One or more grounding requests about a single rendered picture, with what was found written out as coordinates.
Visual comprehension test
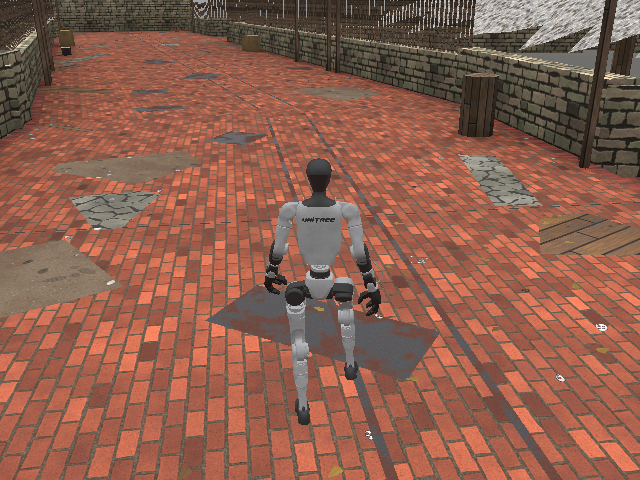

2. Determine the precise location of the right robot foot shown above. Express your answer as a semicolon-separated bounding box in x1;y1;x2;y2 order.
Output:
344;361;358;380

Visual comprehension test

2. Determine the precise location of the right robot hand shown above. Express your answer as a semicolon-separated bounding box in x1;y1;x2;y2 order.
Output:
358;289;381;316

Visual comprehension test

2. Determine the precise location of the right robot shin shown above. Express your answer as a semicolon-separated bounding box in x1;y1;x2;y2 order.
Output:
341;309;355;368

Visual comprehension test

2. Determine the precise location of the right robot upper arm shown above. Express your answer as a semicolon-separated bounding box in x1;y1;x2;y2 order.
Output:
340;202;366;259

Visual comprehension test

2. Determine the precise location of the right robot forearm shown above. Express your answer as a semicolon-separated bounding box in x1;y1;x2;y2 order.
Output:
356;243;378;292

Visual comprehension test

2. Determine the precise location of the left robot upper arm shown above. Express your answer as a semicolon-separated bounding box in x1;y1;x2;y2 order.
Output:
273;202;299;256

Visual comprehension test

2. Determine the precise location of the left robot forearm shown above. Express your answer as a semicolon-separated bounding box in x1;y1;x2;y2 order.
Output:
265;240;283;278

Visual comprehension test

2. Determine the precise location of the left robot hand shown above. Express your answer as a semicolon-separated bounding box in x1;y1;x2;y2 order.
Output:
264;274;287;295

